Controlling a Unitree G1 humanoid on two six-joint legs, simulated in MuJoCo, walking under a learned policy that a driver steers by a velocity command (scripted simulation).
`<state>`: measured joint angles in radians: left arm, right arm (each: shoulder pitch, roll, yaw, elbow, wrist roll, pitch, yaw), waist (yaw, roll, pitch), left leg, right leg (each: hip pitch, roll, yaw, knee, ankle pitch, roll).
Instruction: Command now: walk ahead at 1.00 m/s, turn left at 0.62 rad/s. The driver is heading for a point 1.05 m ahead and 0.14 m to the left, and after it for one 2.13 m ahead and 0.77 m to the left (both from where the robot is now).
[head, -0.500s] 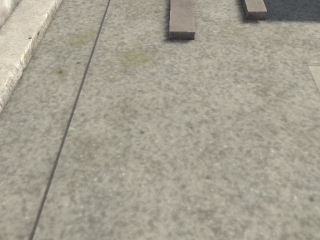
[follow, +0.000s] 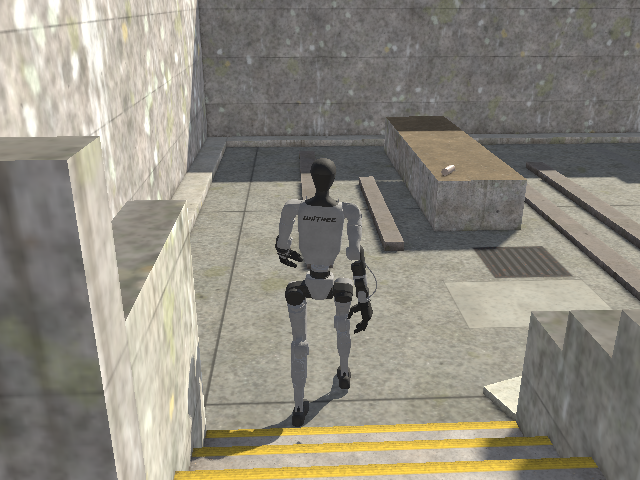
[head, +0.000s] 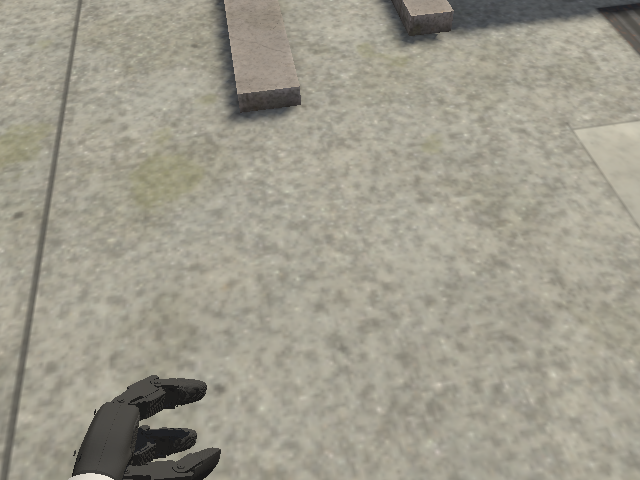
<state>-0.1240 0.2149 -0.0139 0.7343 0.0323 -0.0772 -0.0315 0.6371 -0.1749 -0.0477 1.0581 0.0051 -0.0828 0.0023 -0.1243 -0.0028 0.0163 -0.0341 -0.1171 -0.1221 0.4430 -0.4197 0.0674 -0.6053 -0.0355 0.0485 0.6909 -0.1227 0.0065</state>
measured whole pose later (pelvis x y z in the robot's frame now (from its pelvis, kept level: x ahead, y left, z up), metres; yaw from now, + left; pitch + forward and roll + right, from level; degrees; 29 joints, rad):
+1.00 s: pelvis +0.71 +0.17 -0.01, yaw +7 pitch +0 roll +0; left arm 0.26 0.30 0.08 0.71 0.01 -0.04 -0.02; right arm 0.00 -0.25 -0.04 0.68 0.00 -0.03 -0.02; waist 0.06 -0.01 0.09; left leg -0.45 -0.10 -0.05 1.40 -0.50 -0.02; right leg -0.48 0.13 -0.03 0.58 -0.10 -0.15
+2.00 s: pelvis +0.84 +0.16 +0.01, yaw -37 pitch +2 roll +1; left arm 0.41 0.25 0.02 0.69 0.04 -0.04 0.00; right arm 0.26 -0.30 -0.08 0.77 -0.03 0.00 0.07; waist 0.02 0.05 -0.04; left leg -0.62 0.01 -0.05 1.13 -0.23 0.03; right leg -0.06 -0.02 -0.11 0.40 -0.38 -0.01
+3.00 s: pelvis +1.59 -0.13 +0.00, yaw +14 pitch +1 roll -3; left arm 0.53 0.32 0.06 0.89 0.05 -0.10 -0.01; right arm 0.01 -0.33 -0.03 0.58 -0.03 0.03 0.04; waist 0.06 0.06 0.00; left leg -0.92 0.05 0.02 1.52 -0.26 0.13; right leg 0.03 -0.01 -0.23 0.34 -0.38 0.03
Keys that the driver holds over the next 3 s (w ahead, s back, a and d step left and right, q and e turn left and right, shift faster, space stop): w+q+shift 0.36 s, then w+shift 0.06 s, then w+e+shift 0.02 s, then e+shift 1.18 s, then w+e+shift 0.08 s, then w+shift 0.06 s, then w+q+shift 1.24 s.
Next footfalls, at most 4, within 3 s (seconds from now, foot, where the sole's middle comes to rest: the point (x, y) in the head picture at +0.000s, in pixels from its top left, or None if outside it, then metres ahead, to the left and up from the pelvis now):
0.04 right None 0.21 -0.13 -0.76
0.46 left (222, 448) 0.58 0.18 -0.76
0.90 right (229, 325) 0.87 0.16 -0.76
1.36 left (152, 321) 0.91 0.35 -0.76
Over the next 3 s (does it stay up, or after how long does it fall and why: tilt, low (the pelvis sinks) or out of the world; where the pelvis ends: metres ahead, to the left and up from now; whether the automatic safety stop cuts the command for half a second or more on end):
stays up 1.59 -0.13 0.00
